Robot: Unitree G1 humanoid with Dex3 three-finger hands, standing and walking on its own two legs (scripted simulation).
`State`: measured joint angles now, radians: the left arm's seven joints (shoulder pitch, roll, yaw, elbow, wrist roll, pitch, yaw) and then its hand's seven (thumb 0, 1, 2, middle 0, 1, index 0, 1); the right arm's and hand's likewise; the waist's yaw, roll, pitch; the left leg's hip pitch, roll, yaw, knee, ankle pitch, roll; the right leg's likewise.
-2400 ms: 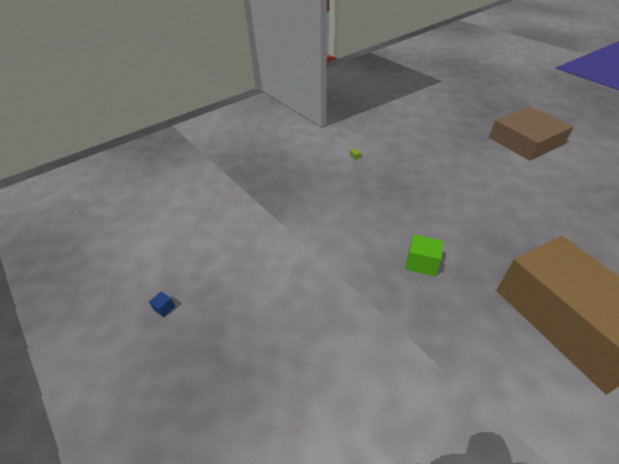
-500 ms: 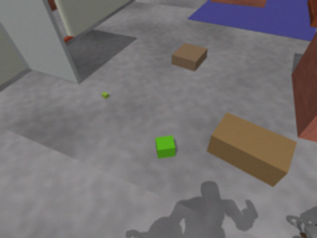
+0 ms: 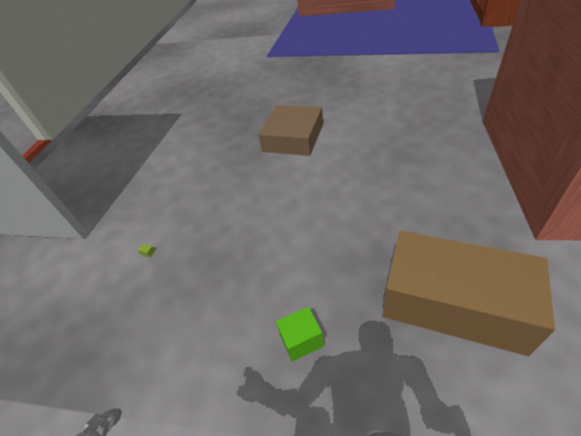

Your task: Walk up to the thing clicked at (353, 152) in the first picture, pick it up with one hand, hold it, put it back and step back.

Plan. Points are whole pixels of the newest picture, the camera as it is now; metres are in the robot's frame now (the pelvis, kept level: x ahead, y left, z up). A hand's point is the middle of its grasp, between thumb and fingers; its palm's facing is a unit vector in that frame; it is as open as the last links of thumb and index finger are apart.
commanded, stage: walk up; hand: left
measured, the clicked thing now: (146, 250) +1.10 +0.70 -0.72
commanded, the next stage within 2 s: none
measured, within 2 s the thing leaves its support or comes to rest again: neither
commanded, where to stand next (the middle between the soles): +0.64 +0.64 m, yaw -25 degrees
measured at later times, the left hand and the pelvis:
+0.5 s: hand out of the picture +0.22 +0.52 -0.14, palm faces -0.17 -0.81 -0.56, open 7.4 cm; pelvis +0.17 +0.19 +0.00, yaw -8 degrees
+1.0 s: hand (14, 305) +0.46 +0.57 -0.09, palm faces -0.19 -0.79 -0.58, open 7.4 cm; pelvis +0.30 +0.30 +0.00, yaw -15 degrees
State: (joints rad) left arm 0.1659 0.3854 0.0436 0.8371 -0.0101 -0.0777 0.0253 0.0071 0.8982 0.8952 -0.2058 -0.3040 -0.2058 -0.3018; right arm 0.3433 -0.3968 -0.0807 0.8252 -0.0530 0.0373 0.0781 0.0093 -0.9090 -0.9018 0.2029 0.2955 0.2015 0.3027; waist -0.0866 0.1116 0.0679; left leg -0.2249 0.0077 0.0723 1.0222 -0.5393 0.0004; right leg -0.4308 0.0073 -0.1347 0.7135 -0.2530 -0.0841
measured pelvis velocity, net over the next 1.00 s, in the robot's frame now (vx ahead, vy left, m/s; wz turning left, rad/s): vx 0.30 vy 0.30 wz -0.26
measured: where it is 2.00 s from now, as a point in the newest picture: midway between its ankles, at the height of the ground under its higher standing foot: (145, 373)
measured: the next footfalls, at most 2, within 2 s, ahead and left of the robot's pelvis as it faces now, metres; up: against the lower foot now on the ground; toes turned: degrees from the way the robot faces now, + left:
left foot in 0.40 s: +0.28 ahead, +0.30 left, +0.00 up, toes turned -2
right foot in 0.80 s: +0.37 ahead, +0.15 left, +0.00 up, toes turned -20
